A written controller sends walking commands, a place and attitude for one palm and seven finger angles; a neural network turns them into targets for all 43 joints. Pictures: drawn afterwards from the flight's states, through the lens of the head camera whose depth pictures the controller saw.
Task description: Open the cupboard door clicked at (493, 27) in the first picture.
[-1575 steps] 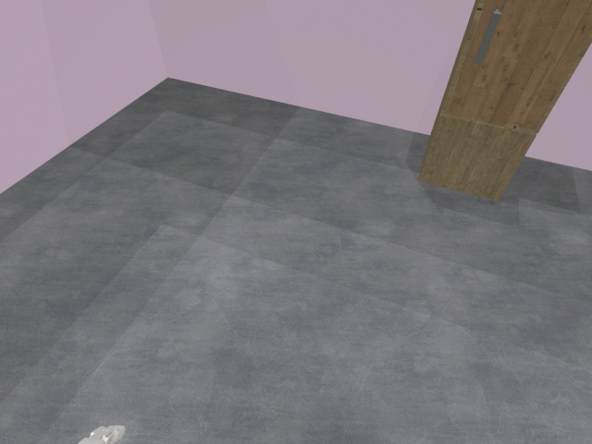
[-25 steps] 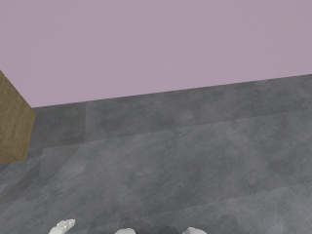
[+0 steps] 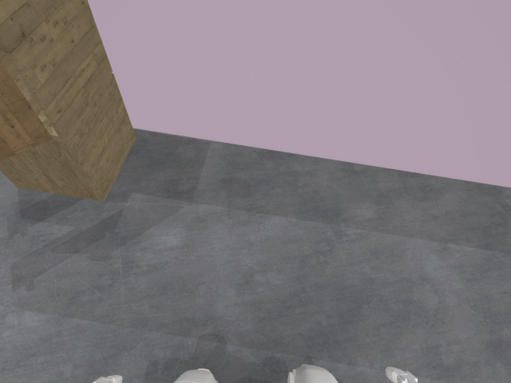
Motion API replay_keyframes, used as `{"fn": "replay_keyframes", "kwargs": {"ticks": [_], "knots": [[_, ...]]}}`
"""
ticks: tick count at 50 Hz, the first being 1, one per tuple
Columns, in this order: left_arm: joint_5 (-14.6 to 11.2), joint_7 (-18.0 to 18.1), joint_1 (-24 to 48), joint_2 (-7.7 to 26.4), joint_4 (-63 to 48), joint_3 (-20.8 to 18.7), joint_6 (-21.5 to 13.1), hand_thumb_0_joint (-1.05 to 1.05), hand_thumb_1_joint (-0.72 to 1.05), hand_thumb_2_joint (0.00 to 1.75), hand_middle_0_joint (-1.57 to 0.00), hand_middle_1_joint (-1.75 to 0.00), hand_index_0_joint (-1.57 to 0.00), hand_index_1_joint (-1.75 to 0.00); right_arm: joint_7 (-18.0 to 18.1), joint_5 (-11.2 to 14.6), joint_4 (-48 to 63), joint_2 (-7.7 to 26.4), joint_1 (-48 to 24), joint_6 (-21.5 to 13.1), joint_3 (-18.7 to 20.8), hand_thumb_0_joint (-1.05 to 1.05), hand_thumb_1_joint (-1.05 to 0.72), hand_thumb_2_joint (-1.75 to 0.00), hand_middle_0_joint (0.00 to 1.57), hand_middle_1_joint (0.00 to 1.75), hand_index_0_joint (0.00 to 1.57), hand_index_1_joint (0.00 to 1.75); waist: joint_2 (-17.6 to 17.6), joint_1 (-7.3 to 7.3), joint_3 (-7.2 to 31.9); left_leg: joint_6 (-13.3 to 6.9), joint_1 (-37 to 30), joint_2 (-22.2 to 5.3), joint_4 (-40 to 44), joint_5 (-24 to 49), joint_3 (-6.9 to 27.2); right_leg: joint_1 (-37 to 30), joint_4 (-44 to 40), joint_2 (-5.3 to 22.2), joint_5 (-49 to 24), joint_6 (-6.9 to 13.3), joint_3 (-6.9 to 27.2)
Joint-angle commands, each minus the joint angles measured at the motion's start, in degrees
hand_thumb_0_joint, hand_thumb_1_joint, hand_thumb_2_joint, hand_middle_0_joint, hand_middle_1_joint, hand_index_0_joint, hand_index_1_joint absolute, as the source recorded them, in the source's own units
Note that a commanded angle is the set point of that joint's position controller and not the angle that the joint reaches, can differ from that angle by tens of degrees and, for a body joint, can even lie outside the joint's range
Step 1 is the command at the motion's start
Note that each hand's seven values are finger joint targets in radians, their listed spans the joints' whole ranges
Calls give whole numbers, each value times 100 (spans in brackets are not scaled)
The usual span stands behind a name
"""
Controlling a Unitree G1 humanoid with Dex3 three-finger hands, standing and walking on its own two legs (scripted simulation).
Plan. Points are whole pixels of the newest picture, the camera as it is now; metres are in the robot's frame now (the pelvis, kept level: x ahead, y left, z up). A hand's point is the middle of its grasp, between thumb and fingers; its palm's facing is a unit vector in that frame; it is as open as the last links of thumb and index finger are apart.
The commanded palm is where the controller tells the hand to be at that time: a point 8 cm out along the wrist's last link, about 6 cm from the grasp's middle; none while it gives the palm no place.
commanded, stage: turn to face it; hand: left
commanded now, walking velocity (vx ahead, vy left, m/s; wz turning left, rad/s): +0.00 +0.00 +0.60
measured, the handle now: out of the picture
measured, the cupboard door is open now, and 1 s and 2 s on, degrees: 49 49 49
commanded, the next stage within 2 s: take the last steps up to it in 1.12 s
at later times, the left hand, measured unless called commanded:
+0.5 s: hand out of the picture +0.02 +0.18 -0.16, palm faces +0.31 -0.92 -0.22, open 7.4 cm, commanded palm none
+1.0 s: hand out of the picture -0.02 +0.15 -0.15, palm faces +0.57 -0.78 -0.26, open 7.4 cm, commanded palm none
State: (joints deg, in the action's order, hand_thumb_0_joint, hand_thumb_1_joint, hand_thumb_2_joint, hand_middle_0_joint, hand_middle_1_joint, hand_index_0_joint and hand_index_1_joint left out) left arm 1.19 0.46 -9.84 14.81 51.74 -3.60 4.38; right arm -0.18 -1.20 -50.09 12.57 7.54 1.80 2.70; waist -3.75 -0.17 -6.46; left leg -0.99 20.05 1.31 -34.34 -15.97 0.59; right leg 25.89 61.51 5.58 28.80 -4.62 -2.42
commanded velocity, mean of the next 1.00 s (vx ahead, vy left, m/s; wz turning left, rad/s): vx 0.00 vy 0.00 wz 0.53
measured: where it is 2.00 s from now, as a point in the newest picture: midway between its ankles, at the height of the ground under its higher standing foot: outside the picture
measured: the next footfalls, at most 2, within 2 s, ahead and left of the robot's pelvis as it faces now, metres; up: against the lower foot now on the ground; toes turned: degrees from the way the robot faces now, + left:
right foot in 0.20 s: +0.05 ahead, -0.16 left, +0.00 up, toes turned +6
left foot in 0.52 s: +0.03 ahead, +0.11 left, +0.00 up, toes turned +23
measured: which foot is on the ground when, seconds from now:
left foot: down 0.00-0.20, up 0.22-0.50, down 0.52-0.82, up 0.84-1.00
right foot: up 0.00-0.18, down 0.20-0.52, up 0.54-0.80, down 0.82-1.00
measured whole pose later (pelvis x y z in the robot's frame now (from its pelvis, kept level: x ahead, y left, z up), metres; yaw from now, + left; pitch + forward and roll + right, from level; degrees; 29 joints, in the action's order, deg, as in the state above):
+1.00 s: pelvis +0.04 -0.05 +0.01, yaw +35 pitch +0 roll +2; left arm 1.7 0.9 -13.3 12.0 50.4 -2.1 1.2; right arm -1.2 -0.6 -53.2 13.9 8.1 4.7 4.1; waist -0.7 -0.3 -4.6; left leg 2.6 26.1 0.8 -56.5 -26.9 -1.4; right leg 12.9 30.8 6.1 17.7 -1.1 -6.0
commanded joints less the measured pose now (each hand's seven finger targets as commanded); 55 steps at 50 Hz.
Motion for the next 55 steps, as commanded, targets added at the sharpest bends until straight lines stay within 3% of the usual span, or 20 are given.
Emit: {"fn": "replay_keyframes", "kwargs": {"ticks": [1,8,10,11,15,20,23,24,26,27,29,38,39,41,43,46,50,53,54,55], "knots": [[-45,-8,198,427,-585,-136,-251,0,90,90,-20,-30,-20,-30,137,-33,272,1281,304,-105,353,0,-90,-90,20,30,20,30,1258,182,1166,-821,-1217,-1357,1242,2324,1647,253,-393,-137,-220,14,257],[-79,54,-493,563,-485,-184,-352,0,90,90,-20,-30,-20,-30,79,31,376,1180,-138,8,407,0,-90,-90,20,30,20,30,1008,-212,1169,-394,92,-804,650,1345,1726,-2035,-3580,-431,-1386,154,117],[55,125,-604,1386,-519,-336,-416,0,90,90,-20,-30,-20,-30,0,83,575,668,-244,5,345,0,-90,-90,20,30,20,30,-1473,-389,930,359,1574,386,-1582,-1604,146,-2548,-4816,1976,-1489,1110,2436],[19,143,-444,1295,-563,-271,-411,0,90,90,-20,-30,-20,-30,-34,32,538,860,-242,30,372,0,-90,-90,20,30,20,30,-1159,-290,756,287,1434,24,-2752,-1890,304,-1862,-4734,2238,-1884,1443,2244],[-11,152,85,716,-659,-125,-441,0,90,90,-20,-30,-20,-30,-127,48,289,635,-122,141,314,0,-90,-90,20,30,20,30,-1100,61,544,463,1362,-273,-3039,-1116,-12,-1946,-4121,1282,-3953,1185,456],[39,134,-429,1004,-468,-224,-465,0,90,90,-20,-30,-20,-30,-191,85,386,383,-525,74,185,0,-90,-90,20,30,20,30,-693,-225,713,431,622,-167,-1087,-1020,-557,-2338,-3677,1422,-4529,1108,143],[-10,83,-374,1093,-441,-268,-442,0,90,90,-20,-30,-20,-30,-165,51,288,519,-72,16,194,0,-90,-90,20,30,20,30,-561,14,882,327,-343,-15,190,-107,-712,-1979,-2964,1316,-4315,772,-237],[-58,57,-306,1049,-469,-260,-430,0,90,90,-20,-30,-20,-30,-158,35,205,729,318,-28,243,0,-90,-90,20,30,20,30,-109,259,1131,224,-1150,-126,826,690,-488,-1523,-2210,1226,-3985,529,-436],[-99,31,37,426,-844,-78,-355,0,90,90,-20,-30,-20,-30,-47,-11,139,1771,1085,-49,507,0,-90,-90,20,30,20,30,2225,643,1408,-1179,-2179,-2466,1296,3897,2669,750,80,50,1054,-99,-437],[-55,56,275,616,-897,-98,-286,0,90,90,-20,-30,-20,-30,2,-22,25,1786,1209,-21,484,0,-90,-90,20,30,20,30,1546,640,1419,-1417,-1988,-2553,1243,3393,2537,772,524,147,944,19,193],[-30,58,310,512,-776,-156,-260,0,90,90,-20,-30,-20,-30,72,-53,241,1502,514,-60,420,0,-90,-90,20,30,20,30,1578,365,1007,-1105,-1012,-1855,1449,1443,2157,658,423,140,275,56,254],[-61,3,-494,431,-418,-137,-285,0,90,90,-20,-30,-20,-30,70,-25,369,1296,-195,26,385,0,-90,-90,20,30,20,30,1149,-123,960,-587,151,-1063,1125,507,1658,-1473,-2559,-478,-838,134,-74],[-48,23,-754,543,-361,-185,-324,0,90,90,-20,-30,-20,-30,55,12,411,1195,-312,38,376,0,-90,-90,20,30,20,30,867,-274,949,-386,542,-794,781,177,1488,-2023,-3349,-370,-1221,165,3],[76,99,-813,1365,-456,-318,-416,0,90,90,-20,-30,-20,-30,-10,67,596,627,-370,35,303,0,-90,-90,20,30,20,30,-1535,-411,735,291,1624,363,-1801,-1671,94,-2121,-5007,2029,-671,1140,2682],[31,98,-187,1063,-635,-195,-416,0,90,90,-20,-30,-20,-30,-99,17,494,722,-145,68,310,0,-90,-90,20,30,20,30,-752,-41,549,196,1145,-69,-3139,-1360,320,-1044,-4815,1764,-840,1384,1785],[15,124,-114,718,-586,-111,-454,0,90,90,-20,-30,-20,-30,-117,26,281,575,-195,121,265,0,-90,-90,20,30,20,30,-1185,7,524,360,1139,-211,-2929,-1131,8,-1547,-4245,1223,-3198,1151,686],[66,134,-705,905,-305,-188,-496,0,90,90,-20,-30,-20,-30,-116,89,267,277,-473,24,124,0,-90,-90,20,30,20,30,-702,-266,782,360,595,-61,-1032,-1215,-435,-2362,-3682,1312,-4719,1174,469],[-15,86,-636,986,-190,-202,-474,0,90,90,-20,-30,-20,-30,-74,71,62,338,51,-54,88,0,-90,-90,20,30,20,30,-506,-4,968,268,-589,80,584,88,-536,-1960,-3047,1080,-4451,764,79],[-67,63,-529,882,-222,-178,-462,0,90,90,-20,-30,-20,-30,-54,60,-20,582,329,-102,135,0,-90,-90,20,30,20,30,-137,171,1110,146,-1337,-226,1105,921,-235,-1442,-2533,949,-3866,500,-121],[-101,40,-552,535,-336,-119,-432,0,90,90,-20,-30,-20,-30,-24,8,-17,1064,502,-164,253,0,-90,-90,20,30,20,30,1254,229,1288,-350,-2062,-1486,1280,2367,1363,-282,-1543,334,-1699,116,-485]]}}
